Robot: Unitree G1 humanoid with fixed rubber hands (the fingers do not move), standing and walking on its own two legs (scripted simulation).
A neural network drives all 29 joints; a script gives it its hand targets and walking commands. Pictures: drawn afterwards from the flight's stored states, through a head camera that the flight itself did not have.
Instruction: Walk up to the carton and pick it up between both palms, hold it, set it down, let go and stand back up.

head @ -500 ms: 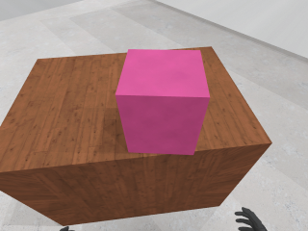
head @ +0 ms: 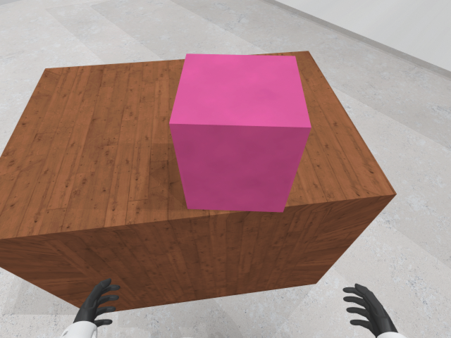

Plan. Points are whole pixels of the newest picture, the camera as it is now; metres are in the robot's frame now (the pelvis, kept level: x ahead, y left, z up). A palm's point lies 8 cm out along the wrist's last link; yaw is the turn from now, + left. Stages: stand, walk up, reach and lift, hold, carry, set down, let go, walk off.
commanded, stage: reach and lift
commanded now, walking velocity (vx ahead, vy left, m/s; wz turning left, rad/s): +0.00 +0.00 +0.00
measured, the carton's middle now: (237, 137) +0.47 -0.01 +0.07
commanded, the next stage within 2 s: none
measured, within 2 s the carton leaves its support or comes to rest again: neither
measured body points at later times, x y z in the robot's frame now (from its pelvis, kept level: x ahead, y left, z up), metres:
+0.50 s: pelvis +0.02 -0.01 +0.02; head +0.00 -0.01 +0.47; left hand +0.21 +0.24 -0.01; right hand +0.21 -0.23 -0.02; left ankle +0.03 +0.11 -0.73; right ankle +0.01 -0.13 -0.73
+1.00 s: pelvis +0.04 -0.02 +0.02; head +0.03 -0.02 +0.47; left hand +0.25 +0.22 +0.05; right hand +0.26 -0.22 +0.03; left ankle +0.03 +0.11 -0.73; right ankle +0.01 -0.13 -0.73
